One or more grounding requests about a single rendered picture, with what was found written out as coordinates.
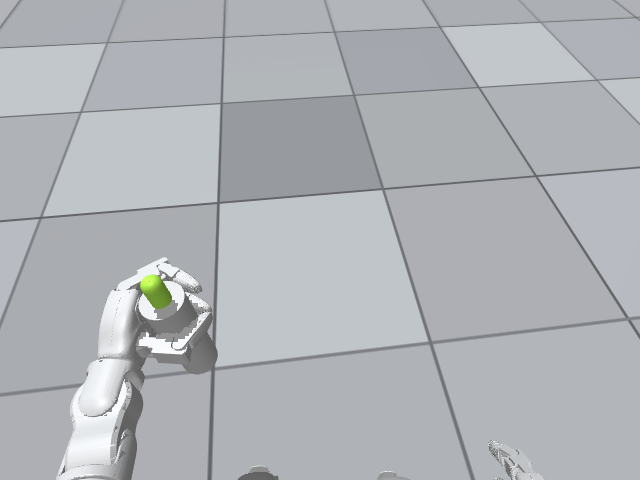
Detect right robot hand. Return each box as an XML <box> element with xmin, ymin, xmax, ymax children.
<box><xmin>488</xmin><ymin>440</ymin><xmax>545</xmax><ymax>480</ymax></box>

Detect left robot hand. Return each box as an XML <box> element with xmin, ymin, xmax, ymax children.
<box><xmin>97</xmin><ymin>257</ymin><xmax>213</xmax><ymax>369</ymax></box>

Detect left robot arm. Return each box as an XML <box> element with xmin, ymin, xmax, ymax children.
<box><xmin>56</xmin><ymin>357</ymin><xmax>145</xmax><ymax>480</ymax></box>

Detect bottle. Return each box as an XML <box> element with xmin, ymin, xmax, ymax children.
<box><xmin>138</xmin><ymin>275</ymin><xmax>218</xmax><ymax>374</ymax></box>

